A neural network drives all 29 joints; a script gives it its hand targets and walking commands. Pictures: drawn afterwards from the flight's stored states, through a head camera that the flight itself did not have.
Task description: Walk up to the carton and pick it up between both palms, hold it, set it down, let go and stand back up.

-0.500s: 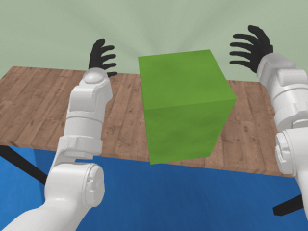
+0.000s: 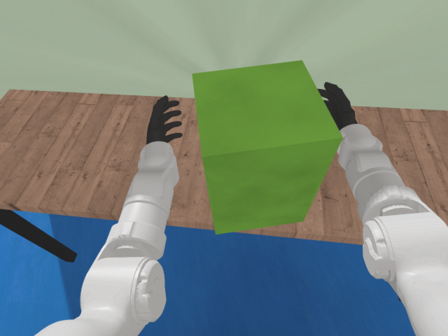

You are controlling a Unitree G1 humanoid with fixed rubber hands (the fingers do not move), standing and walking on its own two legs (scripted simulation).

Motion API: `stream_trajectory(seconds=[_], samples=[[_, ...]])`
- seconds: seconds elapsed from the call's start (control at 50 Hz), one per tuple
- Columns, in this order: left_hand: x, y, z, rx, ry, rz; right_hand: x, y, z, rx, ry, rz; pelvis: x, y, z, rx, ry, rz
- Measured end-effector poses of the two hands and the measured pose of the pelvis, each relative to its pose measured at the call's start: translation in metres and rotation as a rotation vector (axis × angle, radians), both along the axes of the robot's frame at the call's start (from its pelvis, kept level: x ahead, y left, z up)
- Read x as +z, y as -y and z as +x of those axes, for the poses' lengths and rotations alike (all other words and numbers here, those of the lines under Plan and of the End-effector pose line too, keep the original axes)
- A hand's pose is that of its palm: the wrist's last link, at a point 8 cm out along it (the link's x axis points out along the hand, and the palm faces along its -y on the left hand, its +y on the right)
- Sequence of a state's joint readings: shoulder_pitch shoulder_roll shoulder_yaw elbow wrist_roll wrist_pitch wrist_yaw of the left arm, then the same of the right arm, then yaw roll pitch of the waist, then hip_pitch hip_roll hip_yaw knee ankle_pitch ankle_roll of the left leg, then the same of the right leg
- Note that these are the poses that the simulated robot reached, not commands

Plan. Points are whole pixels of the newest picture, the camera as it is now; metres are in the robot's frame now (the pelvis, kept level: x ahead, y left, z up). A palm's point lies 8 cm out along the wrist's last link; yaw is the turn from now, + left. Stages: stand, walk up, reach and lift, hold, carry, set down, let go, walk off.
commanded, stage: reach and lift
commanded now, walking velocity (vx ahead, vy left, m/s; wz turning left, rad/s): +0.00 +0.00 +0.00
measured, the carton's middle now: (254, 156) +0.45 +0.00 +0.03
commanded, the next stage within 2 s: none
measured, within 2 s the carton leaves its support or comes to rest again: neither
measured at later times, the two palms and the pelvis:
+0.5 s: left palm (170, 149) +0.42 +0.16 +0.07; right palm (334, 129) +0.49 -0.14 +0.08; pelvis +0.01 -0.01 -0.01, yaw +0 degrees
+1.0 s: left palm (172, 156) +0.40 +0.15 +0.08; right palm (333, 145) +0.45 -0.14 +0.08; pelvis +0.01 -0.01 +0.00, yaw +0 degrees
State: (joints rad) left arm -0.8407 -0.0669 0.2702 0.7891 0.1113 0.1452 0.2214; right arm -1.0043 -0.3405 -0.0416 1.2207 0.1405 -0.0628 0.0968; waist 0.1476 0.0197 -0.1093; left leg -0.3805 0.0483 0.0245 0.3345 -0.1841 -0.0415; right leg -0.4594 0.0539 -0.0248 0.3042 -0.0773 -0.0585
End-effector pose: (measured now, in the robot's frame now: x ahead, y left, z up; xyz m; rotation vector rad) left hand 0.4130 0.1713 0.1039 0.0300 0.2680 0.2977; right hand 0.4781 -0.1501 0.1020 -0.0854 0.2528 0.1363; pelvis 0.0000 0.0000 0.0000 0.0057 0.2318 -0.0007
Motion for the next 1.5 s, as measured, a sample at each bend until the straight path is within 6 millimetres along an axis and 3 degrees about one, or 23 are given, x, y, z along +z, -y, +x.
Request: stream_trajectory(seconds=[0.16, 0.42, 0.6, 0.94, 1.5], samples=[[-0.022, 0.004, 0.000, -0.004, -0.002, -0.014, -0.018, -0.006, -0.002, -0.007, -0.018, -0.006, -0.003, 0.005, 0.001, -0.007, -0.024, 0.002], [-0.028, 0.009, 0.006, 0.000, 0.026, -0.024, -0.020, -0.005, 0.010, -0.033, -0.006, 0.010, -0.005, 0.008, 0.005, -0.005, -0.065, -0.003], [-0.028, 0.021, 0.009, 0.016, 0.045, -0.047, -0.019, -0.009, 0.008, -0.034, 0.001, 0.028, -0.004, 0.009, 0.005, -0.011, -0.063, 0.001], [-0.026, 0.022, -0.009, 0.007, 0.042, -0.050, -0.021, -0.010, -0.028, -0.074, 0.074, 0.039, 0.003, 0.010, 0.008, -0.009, 0.077, 0.007], [-0.026, 0.018, -0.010, -0.001, 0.019, -0.027, -0.023, -0.014, -0.031, -0.077, 0.067, 0.045, 0.003, 0.000, 0.015, -0.001, 0.078, -0.001]])
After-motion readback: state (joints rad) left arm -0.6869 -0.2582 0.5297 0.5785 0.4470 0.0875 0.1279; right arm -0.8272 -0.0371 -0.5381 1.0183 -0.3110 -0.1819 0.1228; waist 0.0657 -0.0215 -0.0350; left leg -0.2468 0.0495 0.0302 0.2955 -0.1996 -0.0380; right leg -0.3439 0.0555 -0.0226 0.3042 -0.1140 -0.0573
